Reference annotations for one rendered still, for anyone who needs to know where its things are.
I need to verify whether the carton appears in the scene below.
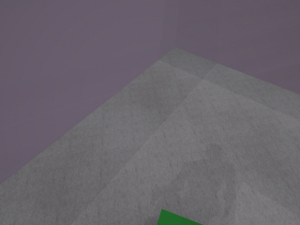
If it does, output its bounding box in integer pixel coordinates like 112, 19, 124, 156
157, 209, 202, 225

